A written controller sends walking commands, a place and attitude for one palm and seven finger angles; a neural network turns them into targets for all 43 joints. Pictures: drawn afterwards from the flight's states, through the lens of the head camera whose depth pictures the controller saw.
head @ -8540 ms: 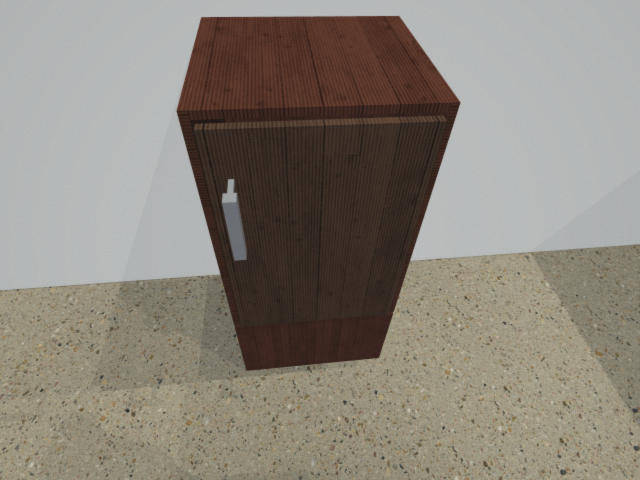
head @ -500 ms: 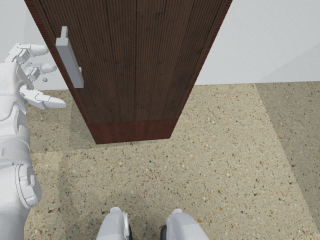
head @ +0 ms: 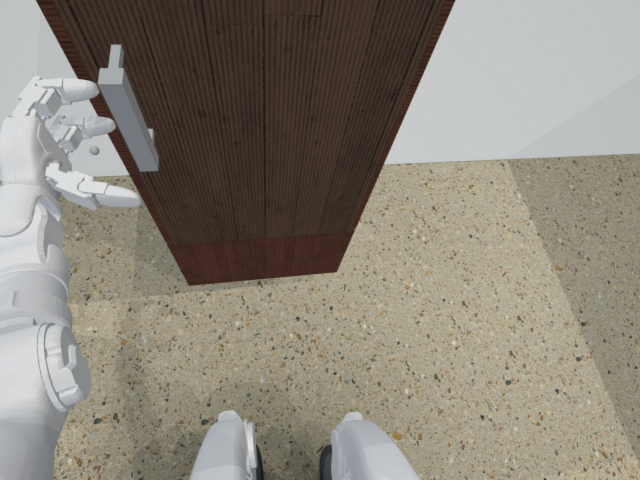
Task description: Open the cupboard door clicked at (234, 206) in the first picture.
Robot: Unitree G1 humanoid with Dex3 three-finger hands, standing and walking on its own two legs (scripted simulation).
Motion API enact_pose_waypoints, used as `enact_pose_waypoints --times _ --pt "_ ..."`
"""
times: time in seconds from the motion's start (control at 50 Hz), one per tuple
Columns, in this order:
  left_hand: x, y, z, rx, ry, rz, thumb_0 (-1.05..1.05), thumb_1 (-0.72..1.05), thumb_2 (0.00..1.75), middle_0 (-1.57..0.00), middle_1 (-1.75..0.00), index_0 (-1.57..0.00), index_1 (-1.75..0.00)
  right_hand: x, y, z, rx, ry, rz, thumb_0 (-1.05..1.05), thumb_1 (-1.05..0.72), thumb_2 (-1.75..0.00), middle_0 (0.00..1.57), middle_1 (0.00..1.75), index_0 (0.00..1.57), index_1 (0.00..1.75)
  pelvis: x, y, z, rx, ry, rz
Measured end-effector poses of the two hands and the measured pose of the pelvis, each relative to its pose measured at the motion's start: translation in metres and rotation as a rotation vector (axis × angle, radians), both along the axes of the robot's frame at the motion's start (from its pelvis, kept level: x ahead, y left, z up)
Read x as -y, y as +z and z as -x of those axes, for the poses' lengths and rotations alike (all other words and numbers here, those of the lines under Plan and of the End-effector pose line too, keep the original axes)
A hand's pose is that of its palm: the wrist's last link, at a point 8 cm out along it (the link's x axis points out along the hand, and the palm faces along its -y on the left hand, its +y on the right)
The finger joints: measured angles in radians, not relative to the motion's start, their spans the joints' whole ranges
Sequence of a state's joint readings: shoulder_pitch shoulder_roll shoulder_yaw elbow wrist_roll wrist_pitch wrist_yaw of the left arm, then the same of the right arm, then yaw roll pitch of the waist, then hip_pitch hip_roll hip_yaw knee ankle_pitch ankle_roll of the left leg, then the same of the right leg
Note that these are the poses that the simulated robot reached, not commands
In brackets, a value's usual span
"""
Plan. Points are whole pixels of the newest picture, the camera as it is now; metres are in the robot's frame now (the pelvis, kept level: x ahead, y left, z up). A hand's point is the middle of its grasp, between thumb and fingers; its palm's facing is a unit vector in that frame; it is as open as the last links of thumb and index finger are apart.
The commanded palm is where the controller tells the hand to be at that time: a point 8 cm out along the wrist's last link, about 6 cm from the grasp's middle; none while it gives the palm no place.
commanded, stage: slide the fingers in behind the handle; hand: left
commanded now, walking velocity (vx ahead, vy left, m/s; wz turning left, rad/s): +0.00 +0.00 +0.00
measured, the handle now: (134, 113) +0.55 +0.20 +0.06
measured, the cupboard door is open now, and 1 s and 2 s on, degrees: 0 0 0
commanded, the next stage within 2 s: close the thumb around the handle in 1.40 s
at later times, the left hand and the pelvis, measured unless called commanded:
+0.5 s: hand (132, 147) +0.50 +0.20 +0.06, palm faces +0.06 -1.00 +0.00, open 13.9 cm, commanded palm +0.47 +0.24 +0.06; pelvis +0.00 -0.01 +0.00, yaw +0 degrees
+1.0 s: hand (155, 148) +0.50 +0.17 +0.06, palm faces +0.09 -1.00 -0.01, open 14.0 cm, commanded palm +0.47 +0.21 +0.06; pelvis +0.00 -0.02 +0.00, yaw +1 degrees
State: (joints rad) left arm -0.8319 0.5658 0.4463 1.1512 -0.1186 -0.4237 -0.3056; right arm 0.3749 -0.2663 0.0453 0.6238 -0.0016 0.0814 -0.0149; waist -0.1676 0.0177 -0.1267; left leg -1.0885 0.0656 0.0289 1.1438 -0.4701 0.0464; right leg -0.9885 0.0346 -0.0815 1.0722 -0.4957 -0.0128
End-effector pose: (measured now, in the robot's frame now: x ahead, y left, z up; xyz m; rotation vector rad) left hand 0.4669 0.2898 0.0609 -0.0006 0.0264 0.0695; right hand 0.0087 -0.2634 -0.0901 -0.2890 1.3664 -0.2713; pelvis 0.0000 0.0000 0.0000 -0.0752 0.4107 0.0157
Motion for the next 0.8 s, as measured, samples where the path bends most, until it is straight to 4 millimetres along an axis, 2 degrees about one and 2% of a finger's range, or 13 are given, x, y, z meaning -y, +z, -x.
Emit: enact_pose_waypoints --times 0.32,0.48,0.8 --pt "0.016 -0.001 -0.005 -0.002 0.004 -0.003 -0.01 -0.5 0.3 -0.3 -1.2 -0.3 -1.2 0.0 -0.002 -0.004 0.004 -0.003 -0.02 0.01 -0.9 -0.9 0.21 0.3 0.21 0.3 0.003 0.0 -0.002 0.001 -0.001 -0.005" --pt "0.037 -0.003 -0.009 -0.013 -0.019 -0.002 -0.01 -0.5 0.3 -0.3 -1.2 -0.3 -1.2 0.002 -0.005 -0.006 0.001 -0.001 -0.031 0.01 -0.9 -0.9 0.21 0.3 0.21 0.3 0.005 0.0 -0.004 -0.001 0.002 -0.008" --pt "0.06 0.002 -0.004 0.0 -0.004 -0.011 -0.01 -0.5 0.3 -0.3 -1.2 -0.31 -1.21 0.006 -0.008 -0.01 0.027 -0.006 -0.064 0.01 -0.9 -0.9 0.21 0.3 0.21 0.3 0.014 0.002 -0.005 0.016 0.001 -0.021"
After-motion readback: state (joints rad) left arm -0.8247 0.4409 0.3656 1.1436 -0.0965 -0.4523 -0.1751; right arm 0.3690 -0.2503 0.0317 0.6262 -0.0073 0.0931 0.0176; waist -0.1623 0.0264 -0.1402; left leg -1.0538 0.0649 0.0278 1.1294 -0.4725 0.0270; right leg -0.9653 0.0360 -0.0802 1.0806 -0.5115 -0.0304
